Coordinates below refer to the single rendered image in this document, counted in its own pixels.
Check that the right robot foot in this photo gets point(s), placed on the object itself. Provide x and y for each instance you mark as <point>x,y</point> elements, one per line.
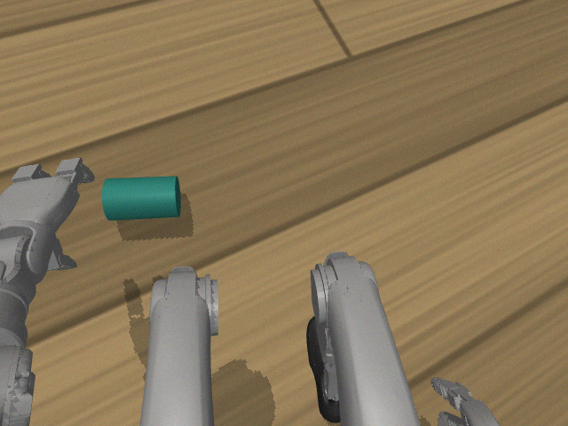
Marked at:
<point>329,408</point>

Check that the right robot hand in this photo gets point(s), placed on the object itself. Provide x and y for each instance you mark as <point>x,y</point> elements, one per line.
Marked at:
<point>473,412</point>

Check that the can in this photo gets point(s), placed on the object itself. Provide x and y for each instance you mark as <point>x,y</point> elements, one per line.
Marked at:
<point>141,198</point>

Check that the left robot arm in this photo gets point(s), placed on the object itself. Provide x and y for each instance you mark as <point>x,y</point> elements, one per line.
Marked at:
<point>25,252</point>

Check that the left robot hand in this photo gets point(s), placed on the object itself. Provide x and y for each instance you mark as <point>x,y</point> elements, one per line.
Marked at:
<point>38,197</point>

